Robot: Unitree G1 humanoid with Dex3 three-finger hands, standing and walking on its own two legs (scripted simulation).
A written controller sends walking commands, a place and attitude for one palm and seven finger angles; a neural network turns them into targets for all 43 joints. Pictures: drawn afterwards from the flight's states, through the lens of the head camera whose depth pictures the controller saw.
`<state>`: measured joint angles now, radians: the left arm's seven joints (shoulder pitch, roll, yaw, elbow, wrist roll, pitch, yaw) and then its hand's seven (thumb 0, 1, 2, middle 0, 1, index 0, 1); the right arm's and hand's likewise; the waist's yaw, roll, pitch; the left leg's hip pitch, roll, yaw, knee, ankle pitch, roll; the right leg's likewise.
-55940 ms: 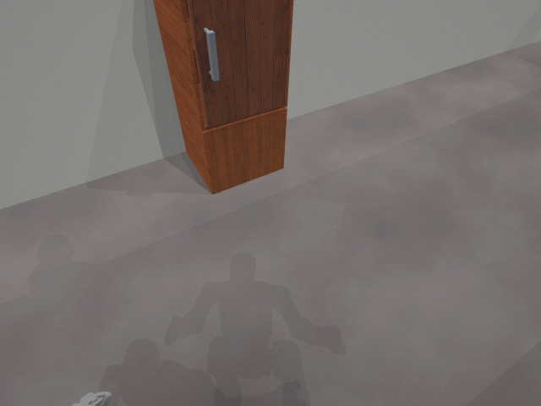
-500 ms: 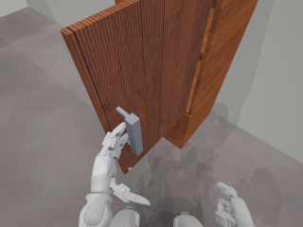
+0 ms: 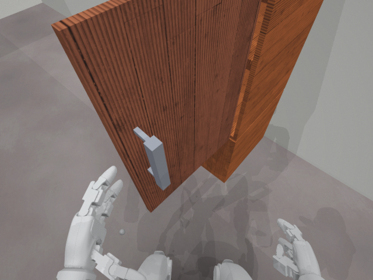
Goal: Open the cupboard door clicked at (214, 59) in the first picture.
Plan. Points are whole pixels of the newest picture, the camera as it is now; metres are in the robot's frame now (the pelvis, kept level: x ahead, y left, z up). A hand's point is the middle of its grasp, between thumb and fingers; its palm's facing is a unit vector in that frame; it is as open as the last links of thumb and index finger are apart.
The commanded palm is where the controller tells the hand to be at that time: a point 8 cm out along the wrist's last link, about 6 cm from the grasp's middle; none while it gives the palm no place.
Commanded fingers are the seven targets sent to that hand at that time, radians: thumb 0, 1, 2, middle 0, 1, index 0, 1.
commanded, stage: draw the hand back to the body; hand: left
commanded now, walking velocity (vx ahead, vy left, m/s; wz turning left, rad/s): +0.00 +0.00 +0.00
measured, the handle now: (152, 160) +0.34 +0.09 +0.07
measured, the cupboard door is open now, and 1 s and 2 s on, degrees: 87 87 87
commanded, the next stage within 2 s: step back with the hand held close in 1.66 s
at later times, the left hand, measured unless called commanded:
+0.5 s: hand (82, 228) +0.20 +0.17 +0.12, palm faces +0.02 -1.00 -0.06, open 16.3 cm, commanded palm +0.17 +0.23 +0.14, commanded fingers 0.00 -0.43 0.33 -0.15 -0.30 -0.15 -0.30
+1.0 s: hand out of the picture +0.21 +0.26 +0.20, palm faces +0.29 -0.87 -0.40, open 12.5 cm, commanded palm +0.17 +0.30 +0.22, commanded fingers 0.00 0.44 0.70 -0.18 -0.30 -0.18 -0.30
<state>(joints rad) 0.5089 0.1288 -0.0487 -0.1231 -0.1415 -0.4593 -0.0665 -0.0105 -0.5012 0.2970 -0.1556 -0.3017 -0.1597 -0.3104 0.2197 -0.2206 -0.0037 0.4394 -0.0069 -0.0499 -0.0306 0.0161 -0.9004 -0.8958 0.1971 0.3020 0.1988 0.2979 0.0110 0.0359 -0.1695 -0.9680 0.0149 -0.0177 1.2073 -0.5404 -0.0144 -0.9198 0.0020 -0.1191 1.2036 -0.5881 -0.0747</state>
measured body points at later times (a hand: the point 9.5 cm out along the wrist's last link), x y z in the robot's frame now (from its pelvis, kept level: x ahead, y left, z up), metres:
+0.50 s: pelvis +0.01 +0.01 +0.04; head +0.03 +0.00 +0.48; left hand +0.19 +0.23 +0.12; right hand +0.19 -0.22 -0.04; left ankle +0.02 +0.13 -0.64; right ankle +0.00 -0.07 -0.64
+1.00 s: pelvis +0.03 +0.04 +0.09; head +0.01 +0.02 +0.53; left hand +0.19 +0.30 +0.22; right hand +0.21 -0.18 +0.01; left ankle +0.02 +0.13 -0.64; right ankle +0.00 -0.07 -0.64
